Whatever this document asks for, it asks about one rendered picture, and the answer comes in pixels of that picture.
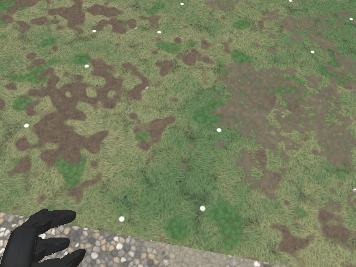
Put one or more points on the robot left hand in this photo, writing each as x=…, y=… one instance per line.
x=26, y=249

